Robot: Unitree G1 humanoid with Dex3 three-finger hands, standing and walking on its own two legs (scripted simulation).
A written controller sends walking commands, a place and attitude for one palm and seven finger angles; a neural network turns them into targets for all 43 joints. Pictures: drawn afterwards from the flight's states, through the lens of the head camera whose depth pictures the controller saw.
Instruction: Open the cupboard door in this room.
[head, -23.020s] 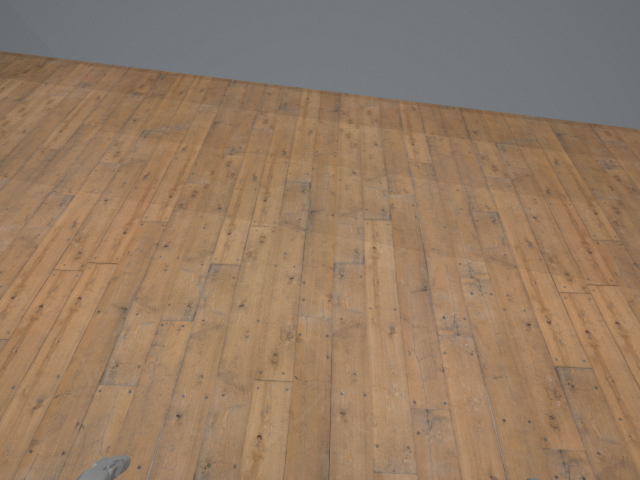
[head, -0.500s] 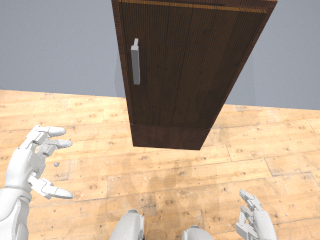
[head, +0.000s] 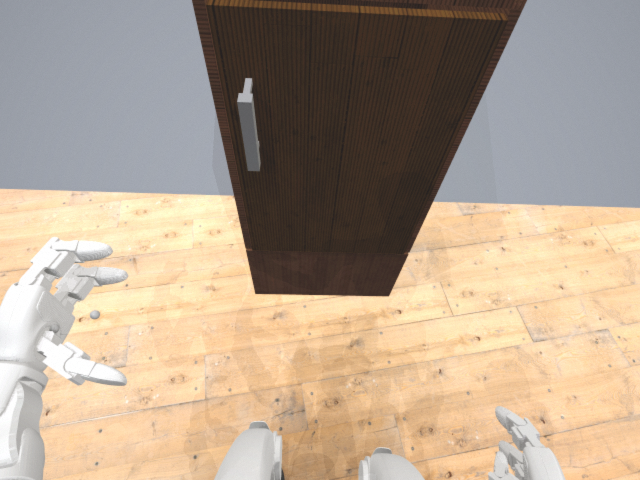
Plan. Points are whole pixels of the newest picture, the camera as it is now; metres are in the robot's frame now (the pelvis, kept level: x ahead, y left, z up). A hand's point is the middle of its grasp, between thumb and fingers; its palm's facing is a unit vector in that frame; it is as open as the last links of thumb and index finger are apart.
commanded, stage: raise the hand with hooked fingers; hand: left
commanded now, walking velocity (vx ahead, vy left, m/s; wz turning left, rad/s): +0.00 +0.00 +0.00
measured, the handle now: (251, 126) +0.61 +0.14 +0.04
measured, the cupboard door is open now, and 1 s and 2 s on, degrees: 0 0 0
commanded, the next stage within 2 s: move the hooked fingers beside the handle in 0.22 s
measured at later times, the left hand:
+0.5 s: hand (108, 302) +0.30 +0.26 +0.04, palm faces +0.05 -1.00 -0.03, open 14.0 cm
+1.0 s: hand (156, 234) +0.40 +0.24 +0.04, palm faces +0.03 -1.00 -0.02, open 14.0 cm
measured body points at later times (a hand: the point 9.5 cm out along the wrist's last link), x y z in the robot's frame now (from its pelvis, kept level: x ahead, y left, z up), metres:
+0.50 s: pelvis -0.01 -0.01 -0.01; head +0.08 +0.01 +0.44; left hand +0.29 +0.32 +0.05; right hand +0.16 -0.26 -0.09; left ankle +0.05 +0.10 -0.65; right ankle -0.01 -0.12 -0.65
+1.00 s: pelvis +0.00 -0.01 -0.01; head +0.10 +0.01 +0.43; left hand +0.39 +0.29 +0.04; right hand +0.08 -0.28 -0.11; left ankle +0.05 +0.10 -0.65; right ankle -0.01 -0.12 -0.65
